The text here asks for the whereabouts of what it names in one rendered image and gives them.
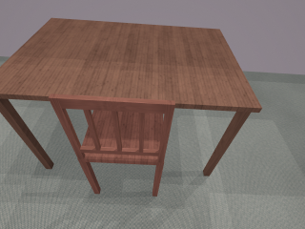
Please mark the chair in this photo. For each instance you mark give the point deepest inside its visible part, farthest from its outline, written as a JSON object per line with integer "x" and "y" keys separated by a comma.
{"x": 120, "y": 130}

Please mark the table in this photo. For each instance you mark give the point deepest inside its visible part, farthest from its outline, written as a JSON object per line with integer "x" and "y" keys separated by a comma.
{"x": 194, "y": 67}

